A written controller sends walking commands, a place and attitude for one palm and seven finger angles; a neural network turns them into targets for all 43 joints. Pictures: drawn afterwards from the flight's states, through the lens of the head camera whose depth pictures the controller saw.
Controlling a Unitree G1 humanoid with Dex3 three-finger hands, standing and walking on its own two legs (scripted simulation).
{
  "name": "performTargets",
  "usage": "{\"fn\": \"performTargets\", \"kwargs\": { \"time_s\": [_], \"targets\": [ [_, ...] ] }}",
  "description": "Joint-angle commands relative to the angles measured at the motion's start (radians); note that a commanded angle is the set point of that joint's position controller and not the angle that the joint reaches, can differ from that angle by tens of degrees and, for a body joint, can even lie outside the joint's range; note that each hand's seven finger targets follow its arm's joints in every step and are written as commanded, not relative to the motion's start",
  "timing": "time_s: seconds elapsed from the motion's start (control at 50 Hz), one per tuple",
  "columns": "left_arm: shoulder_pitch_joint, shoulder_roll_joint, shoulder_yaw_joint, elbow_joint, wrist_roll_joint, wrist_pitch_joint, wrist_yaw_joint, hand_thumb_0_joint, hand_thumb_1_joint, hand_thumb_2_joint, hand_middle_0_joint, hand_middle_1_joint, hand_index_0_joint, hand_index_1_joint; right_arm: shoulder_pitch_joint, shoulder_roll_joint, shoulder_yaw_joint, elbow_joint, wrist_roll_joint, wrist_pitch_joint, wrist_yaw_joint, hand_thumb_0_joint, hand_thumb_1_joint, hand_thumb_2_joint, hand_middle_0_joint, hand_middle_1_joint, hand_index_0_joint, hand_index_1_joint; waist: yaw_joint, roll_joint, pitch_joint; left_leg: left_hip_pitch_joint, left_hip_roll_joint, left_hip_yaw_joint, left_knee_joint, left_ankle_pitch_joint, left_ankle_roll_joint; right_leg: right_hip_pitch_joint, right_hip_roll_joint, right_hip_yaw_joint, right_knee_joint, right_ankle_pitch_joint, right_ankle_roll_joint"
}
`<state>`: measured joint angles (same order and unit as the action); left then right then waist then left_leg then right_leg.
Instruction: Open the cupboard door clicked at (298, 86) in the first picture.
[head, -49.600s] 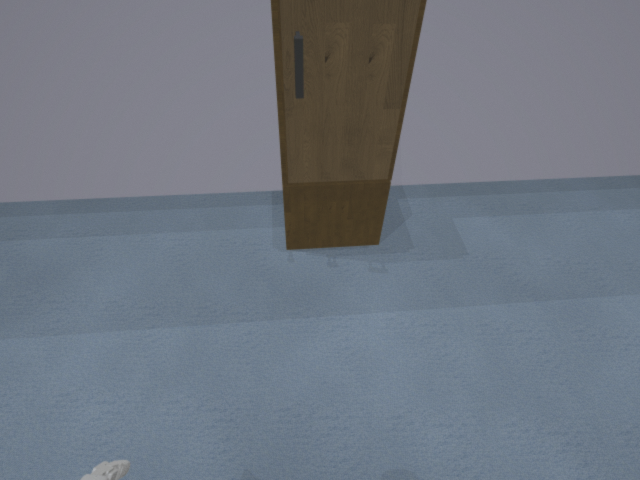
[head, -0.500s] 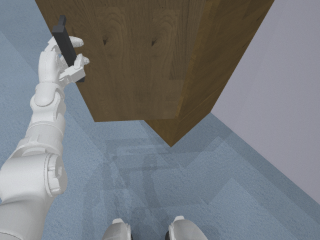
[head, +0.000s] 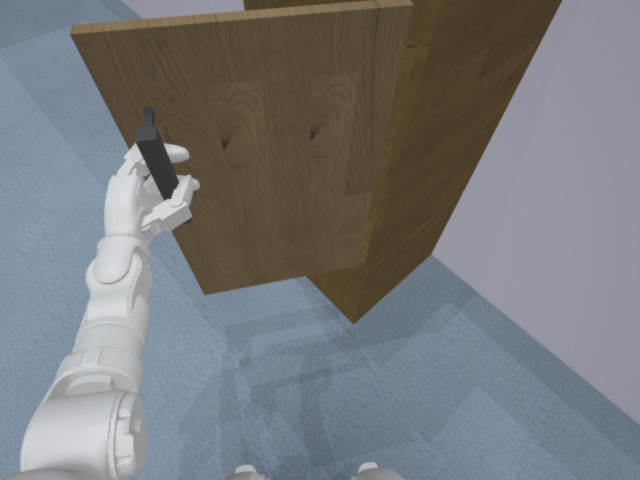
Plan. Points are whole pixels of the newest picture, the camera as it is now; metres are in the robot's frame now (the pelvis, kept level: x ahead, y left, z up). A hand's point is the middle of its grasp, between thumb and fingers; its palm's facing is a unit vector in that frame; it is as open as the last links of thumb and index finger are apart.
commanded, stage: pull the door open along its arc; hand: left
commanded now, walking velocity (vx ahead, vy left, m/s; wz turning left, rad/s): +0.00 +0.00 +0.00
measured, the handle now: (167, 170) +0.50 +0.18 +0.08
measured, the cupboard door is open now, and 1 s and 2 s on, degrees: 61 97 100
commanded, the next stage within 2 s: open thumb and fingers to let go in 0.78 s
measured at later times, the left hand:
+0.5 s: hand (238, 273) +0.34 +0.08 +0.08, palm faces +0.42 -0.91 +0.01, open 6.2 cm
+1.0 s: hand (285, 307) +0.30 +0.03 +0.08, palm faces +0.34 -0.94 -0.03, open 6.1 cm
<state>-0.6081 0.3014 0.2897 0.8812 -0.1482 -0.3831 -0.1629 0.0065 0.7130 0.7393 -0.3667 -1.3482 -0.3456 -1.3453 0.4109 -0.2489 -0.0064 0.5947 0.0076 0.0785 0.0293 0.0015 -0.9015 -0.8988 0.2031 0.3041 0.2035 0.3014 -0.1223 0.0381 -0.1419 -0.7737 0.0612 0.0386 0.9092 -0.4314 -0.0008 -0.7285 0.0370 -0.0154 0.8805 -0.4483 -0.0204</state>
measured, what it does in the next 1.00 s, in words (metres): stands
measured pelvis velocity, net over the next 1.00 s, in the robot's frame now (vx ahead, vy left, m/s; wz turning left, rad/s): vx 0.00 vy -0.04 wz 0.09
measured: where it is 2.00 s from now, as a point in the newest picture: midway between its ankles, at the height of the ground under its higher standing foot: outside the picture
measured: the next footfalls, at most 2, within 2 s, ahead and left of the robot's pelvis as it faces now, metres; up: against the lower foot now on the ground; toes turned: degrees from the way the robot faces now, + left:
none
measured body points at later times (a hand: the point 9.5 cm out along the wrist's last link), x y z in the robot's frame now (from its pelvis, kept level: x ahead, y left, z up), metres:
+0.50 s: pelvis -0.01 -0.02 +0.00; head +0.02 -0.03 +0.45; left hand +0.31 +0.12 +0.08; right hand +0.16 -0.23 -0.10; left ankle +0.00 +0.12 -0.69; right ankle -0.02 -0.11 -0.69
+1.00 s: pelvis +0.00 -0.04 +0.01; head +0.01 -0.06 +0.46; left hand +0.27 +0.08 +0.08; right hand +0.19 -0.24 -0.09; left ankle +0.00 +0.12 -0.69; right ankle -0.02 -0.11 -0.69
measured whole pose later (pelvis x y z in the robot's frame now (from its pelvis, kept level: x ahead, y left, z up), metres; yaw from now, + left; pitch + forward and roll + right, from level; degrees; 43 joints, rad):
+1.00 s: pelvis +0.00 -0.04 +0.01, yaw +5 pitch +7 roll +1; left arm 0.01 -0.10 -0.28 0.17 0.05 -0.14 0.57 0.00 0.63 0.77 -0.37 -1.33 -0.39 -1.34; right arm 0.16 -0.18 0.01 0.58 -0.07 0.03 0.02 0.01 -0.90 -0.90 0.20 0.30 0.20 0.30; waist -0.02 0.04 -0.10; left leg -0.55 0.03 -0.04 0.83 -0.39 -0.05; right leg -0.50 0.01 -0.10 0.86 -0.48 -0.07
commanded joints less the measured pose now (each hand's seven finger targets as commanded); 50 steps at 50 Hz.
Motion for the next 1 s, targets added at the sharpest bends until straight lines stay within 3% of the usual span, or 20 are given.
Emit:
{"fn": "performTargets", "kwargs": {
  "time_s": [0.0,0.02,0.04,0.06,0.08,0.12,0.18,0.2,0.28,0.36,0.38,0.46,0.48,0.56,0.64,0.76,0.84,0.86,0.88,0.98],
  "targets": [
    [-0.117,0.148,-0.004,-0.345,-0.039,-0.064,-0.002,0.0,0.9,0.9,-0.4,-1.35,-0.4,-1.35,0.026,-0.145,-0.054,-0.135,0.016,-0.033,-0.006,0.0,-0.9,-0.9,0.2,0.3,0.2,0.3,0.067,-0.029,-0.376,0.26,-0.066,-0.002,-0.083,0.441,0.039,0.298,0.012,-0.006,-0.096,0.619,0.009],
    [-0.092,0.139,-0.017,-0.392,-0.039,-0.062,0.002,0.0,0.9,0.9,-0.4,-1.35,-0.4,-1.35,0.015,-0.143,-0.054,-0.14,0.018,-0.034,-0.007,0.0,-0.9,-0.9,0.2,0.3,0.2,0.3,0.065,-0.034,-0.361,0.268,-0.065,-0.001,-0.09,0.438,0.039,0.298,0.01,-0.007,-0.098,0.617,0.01],
    [-0.041,0.117,-0.025,-0.437,-0.045,-0.059,0.008,0.0,0.9,0.9,-0.4,-1.35,-0.4,-1.35,0.001,-0.137,-0.054,-0.151,0.019,-0.038,-0.005,0.0,-0.9,-0.9,0.2,0.3,0.2,0.3,0.082,-0.006,-0.363,0.283,-0.066,0.001,-0.096,0.448,0.036,0.305,0.009,-0.009,-0.099,0.617,0.007],
    [-0.02,0.07,0.104,-0.512,-0.115,-0.047,0.15,0.0,0.9,0.9,-0.4,-1.35,-0.4,-1.35,-0.043,-0.101,-0.051,-0.157,0.015,-0.051,-0.005,0.0,-0.9,-0.9,0.2,0.3,0.2,0.3,0.167,-0.01,-0.362,0.257,-0.067,0.008,-0.105,0.455,0.021,0.323,0.011,-0.026,-0.106,0.58,0.006],
    [0.052,0.01,0.026,-0.527,-0.08,-0.033,0.221,0.0,0.9,0.9,-0.4,-1.35,-0.4,-1.35,-0.05,-0.101,-0.045,-0.16,0.007,-0.064,0.001,0.0,-0.9,-0.9,0.2,0.3,0.2,0.3,0.142,-0.007,-0.326,0.269,-0.069,0.007,-0.11,0.447,0.018,0.313,0.014,-0.034,-0.103,0.563,0.007],
    [0.135,-0.038,0.0,-0.549,-0.052,-0.013,0.302,0.0,0.9,0.9,-0.4,-1.35,-0.4,-1.35,-0.063,-0.101,-0.044,-0.157,0.001,-0.068,0.012,0.0,-0.9,-0.9,0.2,0.3,0.2,0.3,0.13,-0.051,-0.27,0.26,-0.063,0.0,-0.116,0.423,0.012,0.281,0.01,-0.042,-0.108,0.525,0.009],
    [0.143,-0.077,-0.035,-0.654,0.015,-0.009,0.433,0.0,0.9,0.9,-0.4,-1.35,-0.4,-1.35,-0.089,-0.092,-0.048,-0.163,-0.024,-0.07,0.014,0.0,-0.9,-0.9,0.2,0.3,0.2,0.3,0.131,-0.09,-0.292,0.262,-0.065,0.0,-0.11,0.416,0.014,0.308,-0.002,-0.034,-0.098,0.53,0.011],
    [0.166,-0.126,-0.075,-0.66,0.043,-0.002,0.472,0.0,0.9,0.9,-0.4,-1.35,-0.4,-1.35,-0.104,-0.08,-0.046,-0.164,-0.03,-0.069,0.016,0.0,-0.9,-0.9,0.2,0.3,0.2,0.3,0.131,-0.072,-0.28,0.264,-0.064,0.002,-0.111,0.407,0.011,0.3,-0.008,-0.032,-0.097,0.521,0.009],
    [0.164,-0.211,-0.169,-0.714,0.154,0.021,0.627,0.0,0.9,0.9,-0.4,-1.35,-0.4,-1.35,-0.153,-0.065,-0.042,-0.165,-0.055,-0.064,0.017,0.0,-0.9,-0.9,0.2,0.3,0.2,0.3,0.122,-0.071,-0.263,0.261,-0.064,-0.007,-0.105,0.335,0.013,0.268,-0.018,-0.027,-0.106,0.42,0.006],
    [0.155,-0.299,-0.263,-0.71,0.22,0.078,0.736,0.0,0.9,0.9,-0.4,-1.35,-0.4,-1.35,-0.204,-0.057,-0.036,-0.166,-0.066,-0.049,0.014,0.0,-0.9,-0.9,0.2,0.3,0.2,0.3,0.103,-0.085,-0.227,0.249,-0.068,-0.012,-0.11,0.251,0.013,0.244,-0.03,-0.016,-0.139,0.32,0.007],
    [0.154,-0.313,-0.286,-0.712,0.229,0.086,0.742,0.0,0.9,0.9,-0.4,-1.35,-0.4,-1.35,-0.209,-0.056,-0.038,-0.163,-0.069,-0.045,0.008,0.0,-0.9,-0.9,0.2,0.3,0.2,0.3,0.09,-0.117,-0.223,0.253,-0.067,-0.015,-0.108,0.241,0.017,0.243,-0.029,-0.009,-0.151,0.315,0.01],
    [0.224,-0.401,-0.383,-0.771,0.222,0.111,0.73,0.0,0.9,0.9,-0.4,-1.35,-0.4,-1.35,-0.235,-0.045,-0.039,-0.174,-0.069,-0.036,-0.002,0.0,-0.9,-0.9,0.2,0.3,0.2,0.3,0.095,-0.112,-0.249,0.282,-0.069,-0.011,-0.113,0.269,0.014,0.299,-0.044,0.003,-0.164,0.41,0.014],
    [0.243,-0.416,-0.403,-0.772,0.22,0.116,0.723,0.0,0.9,0.9,-0.4,-1.35,-0.4,-1.35,-0.233,-0.044,-0.039,-0.172,-0.069,-0.036,-0.004,0.0,-0.9,-0.9,0.2,0.3,0.2,0.3,0.088,-0.142,-0.242,0.283,-0.068,-0.015,-0.115,0.27,0.014,0.307,-0.045,0.003,-0.17,0.43,0.017],
    [0.36,-0.48,-0.48,-0.869,0.219,0.121,0.712,0.0,0.9,0.9,-0.4,-1.35,-0.4,-1.35,-0.251,-0.032,-0.037,-0.191,-0.065,-0.041,-0.002,0.0,-0.9,-0.9,0.2,0.3,0.2,0.3,0.103,-0.124,-0.239,0.309,-0.07,-0.017,-0.126,0.294,0.011,0.347,-0.056,0.002,-0.172,0.5,0.019],
    [0.485,-0.529,-0.556,-0.95,0.248,0.132,0.713,0.0,0.9,0.9,-0.4,-1.35,-0.4,-1.35,-0.269,-0.017,-0.034,-0.207,-0.065,-0.057,0.003,0.0,-0.9,-0.9,0.2,0.3,0.2,0.3,0.103,-0.129,-0.212,0.318,-0.072,-0.021,-0.123,0.301,0.012,0.356,-0.063,0.001,-0.177,0.532,0.02],
    [0.642,-0.594,-0.631,-1.039,0.225,0.17,0.718,0.0,0.9,0.9,-0.4,-1.35,-0.4,-1.35,-0.318,0.003,-0.016,-0.224,-0.054,-0.092,0.009,0.0,-0.9,-0.9,0.2,0.3,0.2,0.3,0.115,-0.114,-0.151,0.335,-0.084,-0.027,-0.12,0.243,0.009,0.346,-0.073,0.015,-0.238,0.412,0.018],
    [0.498,-0.548,-0.561,-0.981,0.214,0.194,0.754,0.0,0.9,0.9,-0.4,-1.35,-0.4,-1.35,-0.342,0.001,-0.006,-0.19,-0.061,-0.098,-0.004,0.0,-0.9,-0.9,0.2,0.3,0.2,0.3,0.107,-0.146,-0.093,0.307,-0.09,-0.041,-0.107,0.2,0.006,0.297,-0.085,0.036,-0.265,0.332,0.025],
    [0.405,-0.51,-0.525,-0.954,0.21,0.192,0.766,0.0,0.9,0.9,-0.4,-1.35,-0.4,-1.35,-0.348,-0.004,-0.001,-0.172,-0.062,-0.096,-0.011,0.0,-0.9,-0.9,0.2,0.3,0.2,0.3,0.094,-0.158,-0.066,0.291,-0.091,-0.046,-0.101,0.177,0.006,0.268,-0.092,0.05,-0.277,0.287,0.029],
    [0.386,-0.499,-0.507,-0.945,0.208,0.189,0.771,0.0,0.83,0.87,-0.395,-1.342,-0.395,-1.342,-0.359,-0.002,-0.004,-0.163,-0.065,-0.096,-0.016,0.0,-0.9,-0.9,0.2,0.3,0.2,0.3,0.103,-0.154,-0.065,0.29,-0.093,-0.049,-0.097,0.172,0.006,0.268,-0.092,0.062,-0.286,0.256,0.027],
    [0.432,-0.538,-0.536,-0.925,0.222,0.183,0.755,0.0,0.48,0.72,-0.37,-1.305,-0.37,-1.305,-0.335,0.001,-0.011,-0.17,-0.069,-0.093,-0.009,0.0,-0.9,-0.9,0.2,0.3,0.2,0.3,0.12,-0.144,-0.193,0.303,-0.091,-0.05,-0.106,0.248,0.005,0.331,-0.089,0.035,-0.208,0.442,0.029]
  ]
}}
